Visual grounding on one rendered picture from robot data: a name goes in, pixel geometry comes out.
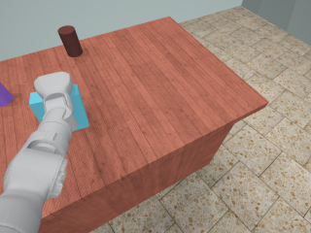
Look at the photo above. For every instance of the robot left upper arm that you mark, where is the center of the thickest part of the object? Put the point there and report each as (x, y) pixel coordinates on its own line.
(36, 177)

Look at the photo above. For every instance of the left robot forearm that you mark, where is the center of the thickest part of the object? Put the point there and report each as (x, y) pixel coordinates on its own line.
(55, 130)

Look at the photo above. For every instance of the table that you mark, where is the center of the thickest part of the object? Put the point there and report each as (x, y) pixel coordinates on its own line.
(158, 103)

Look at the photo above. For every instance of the sponge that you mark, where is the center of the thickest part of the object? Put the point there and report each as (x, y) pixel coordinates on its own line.
(37, 106)

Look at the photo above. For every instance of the robot left hand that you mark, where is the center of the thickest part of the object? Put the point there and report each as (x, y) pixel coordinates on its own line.
(61, 81)

